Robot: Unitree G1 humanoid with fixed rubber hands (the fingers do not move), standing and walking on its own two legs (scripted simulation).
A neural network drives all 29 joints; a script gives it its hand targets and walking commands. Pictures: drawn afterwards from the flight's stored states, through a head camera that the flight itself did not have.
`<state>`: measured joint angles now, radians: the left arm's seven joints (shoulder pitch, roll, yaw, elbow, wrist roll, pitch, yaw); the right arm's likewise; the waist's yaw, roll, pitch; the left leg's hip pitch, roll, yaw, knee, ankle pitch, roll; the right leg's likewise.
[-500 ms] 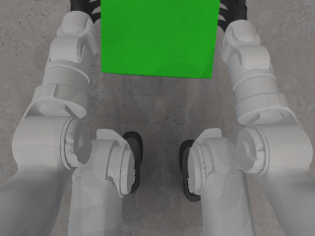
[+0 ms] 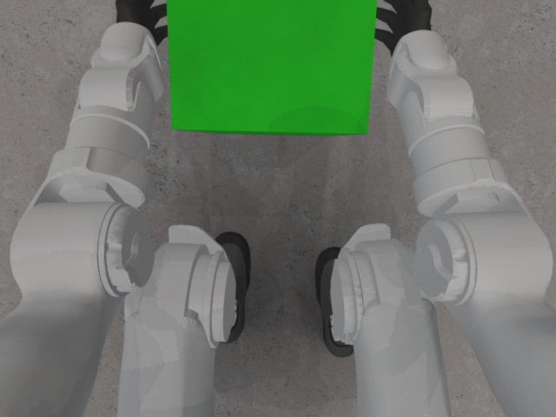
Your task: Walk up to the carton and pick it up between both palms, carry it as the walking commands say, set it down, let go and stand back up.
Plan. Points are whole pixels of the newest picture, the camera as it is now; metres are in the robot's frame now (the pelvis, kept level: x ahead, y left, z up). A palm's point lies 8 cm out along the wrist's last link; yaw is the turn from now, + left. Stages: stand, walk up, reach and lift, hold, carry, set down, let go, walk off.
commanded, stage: set down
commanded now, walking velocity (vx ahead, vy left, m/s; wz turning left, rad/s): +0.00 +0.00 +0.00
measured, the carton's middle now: (273, 52) +0.54 +0.03 -0.23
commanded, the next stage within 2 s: none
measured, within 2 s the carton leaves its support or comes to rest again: neither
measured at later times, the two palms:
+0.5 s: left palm (141, 27) +0.54 +0.17 -0.16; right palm (407, 32) +0.54 -0.13 -0.16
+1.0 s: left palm (123, 42) +0.53 +0.19 -0.16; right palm (449, 37) +0.54 -0.17 -0.16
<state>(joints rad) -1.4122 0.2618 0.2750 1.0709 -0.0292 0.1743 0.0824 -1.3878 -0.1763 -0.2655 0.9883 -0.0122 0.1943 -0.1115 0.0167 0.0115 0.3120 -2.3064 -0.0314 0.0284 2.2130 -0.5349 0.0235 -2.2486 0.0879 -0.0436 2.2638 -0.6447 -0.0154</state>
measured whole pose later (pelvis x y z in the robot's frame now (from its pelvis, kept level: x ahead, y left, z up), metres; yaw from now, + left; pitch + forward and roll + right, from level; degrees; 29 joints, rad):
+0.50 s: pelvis +0.00 +0.00 +0.00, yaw +0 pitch +35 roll -1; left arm -1.43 0.27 0.29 1.09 -0.01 0.15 0.06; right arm -1.41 -0.18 -0.29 1.01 -0.05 0.17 -0.08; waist 0.02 0.01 0.34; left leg -2.30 -0.03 0.03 2.24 -0.55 0.02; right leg -2.23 0.09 -0.05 2.29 -0.66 -0.02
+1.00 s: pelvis -0.01 +0.00 +0.00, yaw +0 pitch +34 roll +0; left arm -1.43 0.37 0.13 1.19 -0.21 0.03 0.11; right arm -1.43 -0.34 -0.07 1.13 0.21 0.06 -0.13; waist 0.01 -0.01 0.37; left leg -2.27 -0.03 0.03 2.20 -0.52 0.01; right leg -2.22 0.10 -0.04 2.25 -0.62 -0.01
